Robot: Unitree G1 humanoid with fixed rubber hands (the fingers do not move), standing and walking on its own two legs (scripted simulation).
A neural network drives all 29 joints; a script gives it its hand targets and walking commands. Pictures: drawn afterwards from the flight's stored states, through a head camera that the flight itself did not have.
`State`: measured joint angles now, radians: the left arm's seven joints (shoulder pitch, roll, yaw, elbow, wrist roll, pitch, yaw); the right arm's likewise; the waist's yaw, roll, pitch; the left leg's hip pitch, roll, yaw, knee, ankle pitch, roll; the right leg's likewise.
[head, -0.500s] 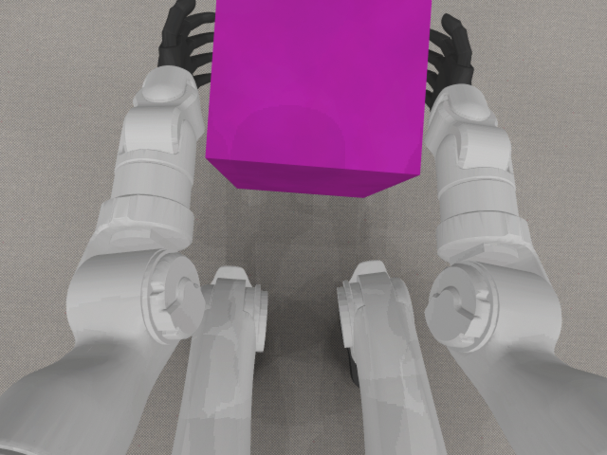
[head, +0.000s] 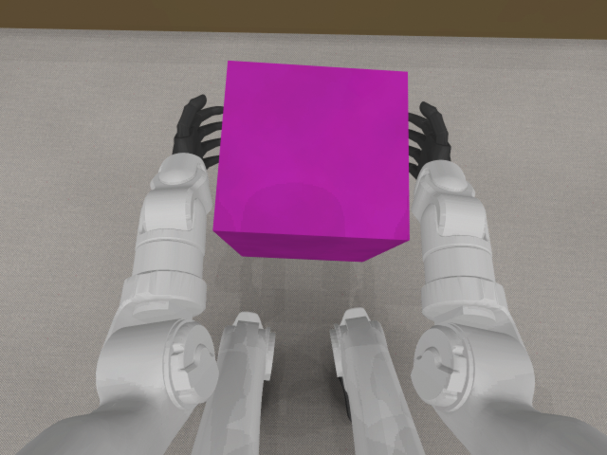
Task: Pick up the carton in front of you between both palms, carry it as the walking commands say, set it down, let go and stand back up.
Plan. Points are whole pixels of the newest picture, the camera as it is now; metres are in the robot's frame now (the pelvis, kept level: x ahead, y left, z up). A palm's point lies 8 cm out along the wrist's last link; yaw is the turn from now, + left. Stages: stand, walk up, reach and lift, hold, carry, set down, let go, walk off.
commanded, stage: reach and lift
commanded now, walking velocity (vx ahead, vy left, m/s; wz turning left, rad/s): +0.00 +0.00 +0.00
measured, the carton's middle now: (309, 181) +0.48 -0.01 -0.12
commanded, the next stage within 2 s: hold in 1.96 s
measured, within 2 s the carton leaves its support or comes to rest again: neither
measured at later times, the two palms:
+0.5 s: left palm (129, 143) +0.42 +0.14 +0.11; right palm (504, 144) +0.42 -0.16 +0.11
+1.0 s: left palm out of the picture +0.38 +0.15 +0.25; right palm out of the picture +0.38 -0.15 +0.25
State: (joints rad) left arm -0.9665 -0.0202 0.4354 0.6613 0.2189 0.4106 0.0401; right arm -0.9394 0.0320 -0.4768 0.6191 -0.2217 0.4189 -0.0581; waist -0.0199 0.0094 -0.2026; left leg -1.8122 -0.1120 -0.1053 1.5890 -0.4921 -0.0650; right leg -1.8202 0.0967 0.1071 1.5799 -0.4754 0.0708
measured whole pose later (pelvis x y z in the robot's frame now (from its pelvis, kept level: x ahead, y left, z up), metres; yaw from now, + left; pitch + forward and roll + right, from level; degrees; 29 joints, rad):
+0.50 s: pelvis +0.05 +0.00 +0.14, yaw +0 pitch +25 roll +0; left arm -0.56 -0.12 0.38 0.59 0.23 0.35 0.04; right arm -0.56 0.11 -0.40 0.59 -0.22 0.35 -0.04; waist -0.01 0.00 -0.21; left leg -1.10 -0.08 -0.13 1.06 -0.41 -0.04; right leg -1.11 0.08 0.13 1.06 -0.39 0.04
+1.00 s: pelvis +0.09 +0.00 +0.23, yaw +0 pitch +1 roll +0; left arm -0.25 -0.15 0.25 0.39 0.24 0.56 0.02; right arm -0.26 0.15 -0.26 0.40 -0.25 0.56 -0.03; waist 0.00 0.00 -0.10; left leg -0.24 -0.04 -0.15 0.46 -0.24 -0.02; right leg -0.25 0.04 0.15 0.46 -0.23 0.02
